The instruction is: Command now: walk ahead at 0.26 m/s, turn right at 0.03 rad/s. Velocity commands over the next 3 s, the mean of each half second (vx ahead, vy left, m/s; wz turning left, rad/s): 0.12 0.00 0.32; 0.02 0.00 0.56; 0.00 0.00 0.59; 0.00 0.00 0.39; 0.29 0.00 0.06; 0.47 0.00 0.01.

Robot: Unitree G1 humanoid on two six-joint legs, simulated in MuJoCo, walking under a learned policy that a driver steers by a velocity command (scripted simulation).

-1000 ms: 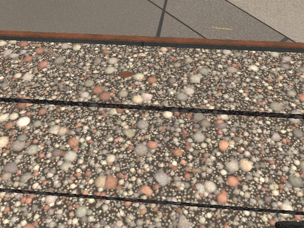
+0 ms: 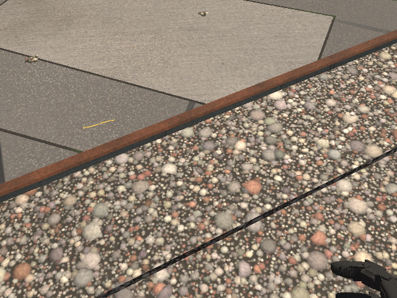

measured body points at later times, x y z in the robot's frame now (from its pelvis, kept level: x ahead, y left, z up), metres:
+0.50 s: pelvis +0.10 -0.03 +0.04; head +0.13 -0.05 +0.48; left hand +0.20 +0.26 -0.05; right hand +0.28 -0.29 -0.08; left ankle +0.09 +0.10 -0.62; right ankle +0.16 -0.12 -0.70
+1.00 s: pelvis +0.11 -0.01 +0.04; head +0.14 +0.03 +0.49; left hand +0.11 +0.32 -0.07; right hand +0.38 -0.17 -0.05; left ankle +0.08 +0.09 -0.70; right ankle +0.21 -0.12 -0.65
